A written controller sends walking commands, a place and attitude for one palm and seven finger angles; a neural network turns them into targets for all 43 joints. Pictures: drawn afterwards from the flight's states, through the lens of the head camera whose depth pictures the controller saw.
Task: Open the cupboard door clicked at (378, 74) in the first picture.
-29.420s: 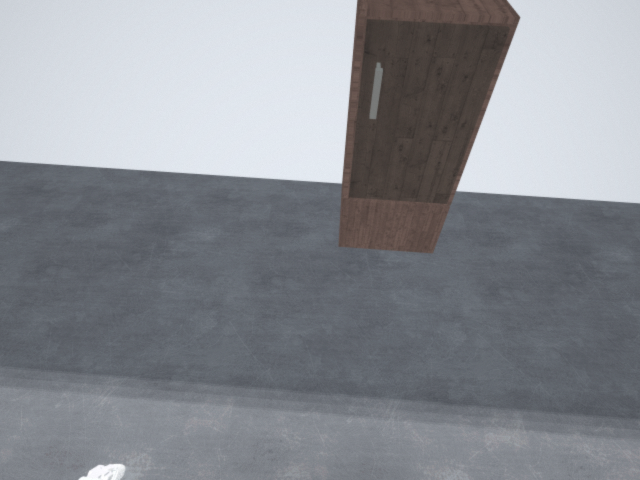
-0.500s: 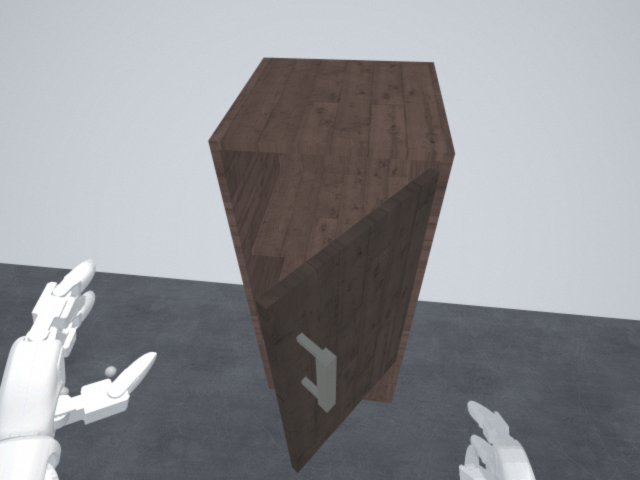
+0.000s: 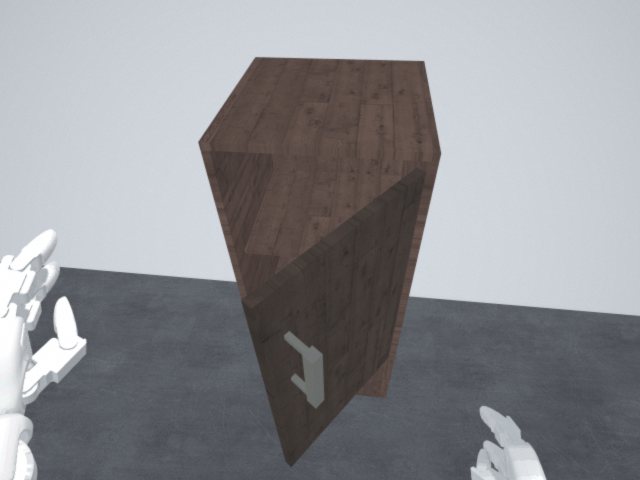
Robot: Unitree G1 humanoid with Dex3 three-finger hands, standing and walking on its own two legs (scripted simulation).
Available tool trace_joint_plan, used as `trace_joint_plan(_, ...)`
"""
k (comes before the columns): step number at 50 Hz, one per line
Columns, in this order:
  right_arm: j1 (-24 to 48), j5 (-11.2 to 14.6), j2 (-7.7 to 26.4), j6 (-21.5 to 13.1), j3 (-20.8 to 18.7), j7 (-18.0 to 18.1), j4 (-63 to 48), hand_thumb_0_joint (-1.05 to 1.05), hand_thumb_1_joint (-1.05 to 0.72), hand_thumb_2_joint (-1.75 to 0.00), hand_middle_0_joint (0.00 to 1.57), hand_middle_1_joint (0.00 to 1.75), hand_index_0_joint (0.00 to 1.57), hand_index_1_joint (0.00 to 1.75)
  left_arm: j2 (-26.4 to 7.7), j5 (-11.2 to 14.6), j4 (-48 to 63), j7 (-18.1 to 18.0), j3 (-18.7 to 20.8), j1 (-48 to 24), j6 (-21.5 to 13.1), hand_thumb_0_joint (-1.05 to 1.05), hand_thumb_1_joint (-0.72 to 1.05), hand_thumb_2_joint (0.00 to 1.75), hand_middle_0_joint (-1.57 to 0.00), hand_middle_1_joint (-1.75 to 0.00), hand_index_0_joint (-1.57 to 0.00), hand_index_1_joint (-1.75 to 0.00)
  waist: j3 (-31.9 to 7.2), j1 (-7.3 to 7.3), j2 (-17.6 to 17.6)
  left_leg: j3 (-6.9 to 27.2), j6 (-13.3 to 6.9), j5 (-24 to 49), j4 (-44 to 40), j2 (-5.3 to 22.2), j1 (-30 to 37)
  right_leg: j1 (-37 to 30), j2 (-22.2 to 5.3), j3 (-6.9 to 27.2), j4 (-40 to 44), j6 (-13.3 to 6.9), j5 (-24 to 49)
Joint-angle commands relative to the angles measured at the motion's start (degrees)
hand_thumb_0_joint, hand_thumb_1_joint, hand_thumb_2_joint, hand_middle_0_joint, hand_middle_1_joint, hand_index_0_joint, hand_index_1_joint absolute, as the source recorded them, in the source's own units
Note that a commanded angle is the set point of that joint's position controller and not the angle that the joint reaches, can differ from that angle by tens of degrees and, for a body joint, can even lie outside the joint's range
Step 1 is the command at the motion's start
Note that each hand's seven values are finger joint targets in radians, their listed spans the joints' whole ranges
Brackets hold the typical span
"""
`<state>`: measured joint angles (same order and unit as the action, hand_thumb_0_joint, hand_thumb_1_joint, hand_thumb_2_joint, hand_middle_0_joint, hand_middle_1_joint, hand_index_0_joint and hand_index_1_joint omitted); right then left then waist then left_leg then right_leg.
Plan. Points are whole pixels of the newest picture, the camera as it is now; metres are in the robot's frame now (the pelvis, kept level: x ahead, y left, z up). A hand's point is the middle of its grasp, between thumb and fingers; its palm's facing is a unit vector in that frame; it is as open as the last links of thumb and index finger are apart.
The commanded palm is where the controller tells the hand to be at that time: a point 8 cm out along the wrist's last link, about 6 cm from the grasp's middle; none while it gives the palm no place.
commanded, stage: draw the hand back to the body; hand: left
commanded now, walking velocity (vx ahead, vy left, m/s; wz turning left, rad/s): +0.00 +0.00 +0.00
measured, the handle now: (304, 370) +0.28 +0.07 -0.05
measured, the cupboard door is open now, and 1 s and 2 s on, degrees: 54 54 54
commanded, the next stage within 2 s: step back with the hand held close in 0.06 s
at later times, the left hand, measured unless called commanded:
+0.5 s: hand (76, 344) +0.19 +0.27 +0.15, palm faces +0.33 -0.80 -0.50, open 7.4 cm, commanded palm +0.13 +0.31 +0.17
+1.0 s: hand out of the picture +0.11 +0.28 +0.16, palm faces +0.44 -0.76 -0.47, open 7.4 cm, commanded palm +0.04 +0.32 +0.17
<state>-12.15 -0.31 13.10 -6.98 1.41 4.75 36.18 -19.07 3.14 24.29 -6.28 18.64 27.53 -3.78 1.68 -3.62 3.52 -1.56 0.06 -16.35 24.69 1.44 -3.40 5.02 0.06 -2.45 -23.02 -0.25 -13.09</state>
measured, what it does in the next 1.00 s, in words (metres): shifts its weight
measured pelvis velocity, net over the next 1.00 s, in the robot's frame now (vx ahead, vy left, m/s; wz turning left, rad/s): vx -0.10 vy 0.02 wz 0.01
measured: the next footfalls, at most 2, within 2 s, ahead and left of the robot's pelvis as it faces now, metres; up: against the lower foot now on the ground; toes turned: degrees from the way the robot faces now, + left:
right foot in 1.60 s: -0.28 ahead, -0.11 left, +0.00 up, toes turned -8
left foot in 1.80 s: -0.22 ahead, +0.11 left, +0.00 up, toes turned +0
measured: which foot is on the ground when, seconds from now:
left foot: down 0.00-1.00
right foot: down 0.00-1.00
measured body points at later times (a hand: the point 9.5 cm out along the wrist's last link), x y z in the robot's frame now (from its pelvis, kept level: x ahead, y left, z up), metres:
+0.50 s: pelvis -0.02 +0.02 +0.00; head +0.00 +0.01 +0.45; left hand +0.17 +0.31 +0.18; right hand +0.15 -0.24 -0.08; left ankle -0.03 +0.12 -0.74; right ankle +0.00 -0.12 -0.74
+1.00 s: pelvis -0.10 +0.02 -0.02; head -0.08 +0.03 +0.43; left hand +0.08 +0.32 +0.18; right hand +0.07 -0.22 -0.10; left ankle -0.03 +0.12 -0.74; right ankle -0.01 -0.11 -0.74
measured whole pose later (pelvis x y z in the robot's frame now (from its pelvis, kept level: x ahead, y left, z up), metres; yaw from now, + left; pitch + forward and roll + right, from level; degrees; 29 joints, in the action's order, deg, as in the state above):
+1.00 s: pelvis -0.10 +0.02 -0.02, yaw +1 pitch -1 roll -1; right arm -13.2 -0.2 12.1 -4.1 0.5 4.6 32.3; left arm -22.7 0.0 29.8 -9.0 25.2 29.5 -12.8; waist 3.2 0.7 -0.1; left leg -1.8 -2.6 -13.0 35.8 0.0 -22.0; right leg 22.3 0.5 1.1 -33.1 1.7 -11.0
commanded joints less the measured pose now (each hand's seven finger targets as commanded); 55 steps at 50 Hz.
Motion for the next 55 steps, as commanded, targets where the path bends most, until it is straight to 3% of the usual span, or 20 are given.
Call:
trace_joint_plan(1, 8.14, 0.24, 5.27, -3.91, -2.24, 0.66, -9.39, 0.0, -0.9, -0.9, 0.2, 0.3, 0.2, 0.3, -10.92, 0.23, 11.79, -1.28, 7.7, -5.19, -4.37, 0.0, 0.9, 0.9, -0.2, -0.3, -0.2, -0.3, -3.25, -0.44, 0.14, -0.4, -1.18, 13.69, -3.95, -0.34, -2.2, -0.76, -0.23, 0.77, 3.93, -0.57, 10.3)
trace_joint_plan(6, 8.06, 0.28, 5.3, -3.68, -2.41, 0.47, -9.02, 0.0, -0.9, -0.9, 0.2, 0.3, 0.2, 0.3, -10.07, 0.34, 9.93, -0.98, 7.0, -5.33, -4.35, 0.0, 0.9, 0.9, -0.2, -0.3, -0.2, -0.3, -1.87, -0.21, -1.42, -0.47, -1.34, 12.31, -4.49, -0.26, -2.2, -0.04, -0.1, 0.89, 4.82, -0.38, 8.67)
trace_joint_plan(9, 8.36, 0.23, 5.49, -3.58, -2.4, 0.66, -8.55, 0.0, -0.9, -0.9, 0.2, 0.3, 0.2, 0.3, -12.11, 0.26, 10.11, -1.24, 8.26, -9.54, -4.47, 0.0, 0.9, 0.9, -0.2, -0.3, -0.2, -0.3, -2.76, -0.11, -0.74, -0.53, -1.41, 11.42, -4.52, -0.42, -1.96, -0.54, -0.25, 1.27, 5.34, -0.49, 7.75)
trace_joint_plan(10, 7.91, 0.66, 6.87, -2.28, -2.72, 0.46, -10.38, 0.0, -0.9, -0.9, 0.2, 0.3, 0.2, 0.3, -16.93, -0.22, 11.06, -1.53, 13.75, -13.18, -6.46, 0.0, 0.9, 0.9, -0.2, -0.3, -0.2, -0.3, 2.23, 2.7, -3.4, 0.13, -1.98, 6.37, -2.23, 0.31, -6.2, 6.85, -2.93, 7.99, 9.3, -0.53, 8.93)
trace_joint_plan(11, 7.48, 0.29, 6.23, -1.28, -2.89, 0.35, -9.42, 0.0, -0.9, -0.9, 0.2, 0.3, 0.2, 0.3, -13.7, -0.42, 6.7, -1.09, 11.7, -7.2, -6.79, 0.0, 0.9, 0.9, -0.2, -0.3, -0.2, -0.3, 0.33, 2.83, -6.07, 0.49, -2.08, 6.1, -0.76, -0.04, -5.3, 6.92, -4.23, 7.97, 9.86, -0.76, 8.69)
trace_joint_plan(13, 7.83, 0.01, 6.57, 0.05, -3.16, -0.12, -9.95, 0.0, -0.9, -0.9, 0.2, 0.3, 0.2, 0.3, -11.82, -0.66, 7.88, -0.72, 9.47, -4.09, -7.52, 0.0, 0.9, 0.9, -0.2, -0.3, -0.2, -0.3, -2.22, 3.05, -4.68, 0.16, -1.86, 7.85, -0.37, -0.05, -5.09, 6.42, -4.95, 7.62, 9.11, -0.93, 10.79)
trace_joint_plan(15, 7.96, -0.02, 6.72, 0.72, -3.41, -0.05, -10.72, 0.0, -0.9, -0.9, 0.2, 0.3, 0.2, 0.3, -12.12, -0.75, 10.14, -1.03, 9.74, -2.28, -8.26, 0.0, 0.9, 0.9, -0.2, -0.3, -0.2, -0.3, -5.87, 3.0, -0.72, 0.21, -1.68, 11.21, -1.76, 0.46, -5.25, 3.75, -4.46, 6.02, 5.94, -0.75, 15.23)
trace_joint_plan(19, 7.83, 0.18, 6.96, 2.45, -4.06, 0.21, -12.32, 0.0, -0.9, -0.9, 0.2, 0.3, 0.2, 0.3, -14.28, -0.57, 13.48, -1.83, 11.96, 1.32, -8.36, 0.0, 0.9, 0.9, -0.2, -0.3, -0.2, -0.3, -11.12, 2.92, -0.94, 0.91, -1.33, 20.52, -2.07, 1.59, -6.05, -0.76, -3.45, 3.65, 0.76, -0.02, 24.29)
trace_joint_plan(22, 7.75, 0.55, 6.63, 3.5, -4.5, 0.37, -13.44, 0.0, -0.9, -0.9, 0.2, 0.3, 0.2, 0.3, -14.97, -0.26, 13.9, -2.23, 13.28, 3.82, -8.25, 0.0, 0.9, 0.9, -0.2, -0.3, -0.2, -0.3, -12.24, 2.88, -1.9, 0.73, -1.2, 23.14, -1.57, 2.22, -7.01, -0.9, -3.06, 3.65, -1.38, 0.32, 27.73)
trace_joint_plan(25, 7.83, 0.68, 6.72, 3.97, -4.72, 0.52, -14.19, 0.0, -0.9, -0.9, 0.2, 0.3, 0.2, 0.3, -14.87, -0.41, 15.06, -2.45, 13.33, 4.38, -8.39, 0.0, 0.9, 0.9, -0.2, -0.3, -0.2, -0.3, -11.62, 2.85, 0.18, 1.07, -1.22, 22.78, -2.12, 2.76, -9.39, -1.06, -2.43, 3.38, -3.38, 0.49, 26.9)
trace_joint_plan(30, 7.57, 0.64, 7.18, 3.69, -4.74, 0.43, -15.0, 0.0, -0.9, -0.9, 0.2, 0.3, 0.2, 0.3, -14.3, -0.85, 16.56, -2.72, 13.26, 4.53, -8.8, 0.0, 0.9, 0.9, -0.2, -0.3, -0.2, -0.3, -9.52, 2.69, 2.9, 3.05, -2.65, 14.1, -5.25, 4.88, -18.17, -3.35, -0.78, 2.96, -8.53, 1.11, 20.34)
trace_joint_plan(34, 7.17, 0.57, 7.59, 2.74, -4.73, 0.43, -14.95, 0.0, -0.9, -0.9, 0.2, 0.3, 0.2, 0.3, -13.83, -1.57, 16.14, -3.01, 13.62, 3.34, -9.48, 0.0, 0.9, 0.9, -0.2, -0.3, -0.2, -0.3, -6.39, 2.89, 3.65, 4.69, -4.42, -2.06, -7.62, 6.0, -28.96, -6.01, -0.55, 3.91, -12.06, 1.17, 16.18)
trace_joint_plan(36, 6.43, 0.58, 7.38, 2.19, -4.6, 0.46, -14.7, 0.0, -0.9, -0.9, 0.2, 0.3, 0.2, 0.3, -13.44, -1.76, 15.42, -3.19, 13.45, 2.48, -9.88, 0.0, 0.9, 0.9, -0.2, -0.3, -0.2, -0.3, -4.71, 3.3, 0.88, 4.75, -4.72, -9.79, -6.99, 5.76, -32.27, -5.07, -1.19, 5.04, -11.51, 1.07, 12.9)
trace_joint_plan(42, 5.02, 0.3, 7.36, 0.58, -4.54, 0.36, -13.68, 0.0, -0.9, -0.9, 0.2, 0.3, 0.2, 0.3, -13.88, -2.23, 16.94, -3.78, 13.13, -0.49, -11.57, 0.0, 0.9, 0.9, -0.2, -0.3, -0.2, -0.3, -3.43, 4.17, -3.48, 4.38, -3.74, -16.42, -0.59, 2.33, -27.95, 6.86, -3.91, 9.8, -1.56, -0.56, -5.47)
trace_joint_plan(46, 5.23, 0.23, 7.58, -0.32, -4.27, 0.66, -13.27, 0.0, -0.9, -0.9, 0.2, 0.3, 0.2, 0.3, -13.89, -2.34, 17.76, -4.2, 13.71, -0.73, -12.52, 0.0, 0.9, 0.9, -0.2, -0.3, -0.2, -0.3, -4.0, 4.04, 2.13, 7.94, -4.65, -20.23, -6.85, 5.5, -31.7, 3.85, -0.91, 6.1, -7.26, 0.73, -6.31)
trace_joint_plan(48, 5.39, 0.28, 7.7, -0.81, -4.51, 0.72, -13.28, 0.0, -0.9, -0.9, 0.2, 0.3, 0.2, 0.3, -13.6, -2.96, 16.9, -4.23, 14.59, -0.04, -12.99, 0.0, 0.9, 0.9, -0.2, -0.3, -0.2, -0.3, -4.9, 3.49, 6.83, 11.12, -6.4, -25.16, -11.34, 9.05, -39.01, -4.01, 1.89, 3.99, -15.79, 1.61, -0.66)
trace_joint_plan(49, 5.84, 0.44, 7.43, -0.96, -4.54, 0.78, -13.45, 0.0, -0.9, -0.9, 0.2, 0.3, 0.2, 0.3, -13.97, -2.99, 16.01, -4.16, 15.0, 0.82, -12.99, 0.0, 0.9, 0.9, -0.2, -0.3, -0.2, -0.3, -5.33, 3.31, 6.65, 11.66, -6.66, -23.8, -11.38, 9.67, -39.69, -5.3, 2.53, 3.72, -17.93, 1.63, 3.13)
trace_joint_plan(52, 6.23, 0.11, 7.51, -1.44, -4.8, 0.42, -13.39, 0.0, -0.9, -0.9, 0.2, 0.3, 0.2, 0.3, -13.99, -3.36, 16.01, -3.34, 15.41, 0.06, -13.65, 0.0, 0.9, 0.9, -0.2, -0.3, -0.2, -0.3, -2.84, 3.49, 4.25, 9.34, -7.2, -24.32, -6.45, 8.1, -45.03, -6.58, 1.99, 8.42, -17.6, 1.0, 6.03)
trace_joint_plan(54, 4.31, 0.02, 6.86, -1.54, -5.05, -0.07, -12.11, 0.0, -0.9, -0.9, 0.2, 0.3, 0.2, 0.3, -14.82, -2.43, 16.65, -3.2, 15.08, 0.45, -13.79, 0.0, 0.9, 0.9, -0.2, -0.3, -0.2, -0.3, -5.24, 4.27, -5.33, 4.82, -3.87, -14.41, 3.61, 2.14, -32.86, 4.07, -3.42, 15.58, -6.77, -1.55, 9.85)
trace_joint_plan(55, 4.37, 0.21, 6.31, -1.37, -5.25, -0.45, -11.8, 0.0, -0.9, -0.9, 0.2, 0.3, 0.2, 0.3, -14.96, -1.98, 17.14, -3.22, 14.37, 0.16, -13.66, 0.0, 0.9, 0.9, -0.2, -0.3, -0.2, -0.3, -6.12, 4.37, -9.75, 2.4, -2.13, -12.12, 10.35, -0.61, -26.65, 10.69, -7.64, 20.82, -0.14, -3.35, 4.0)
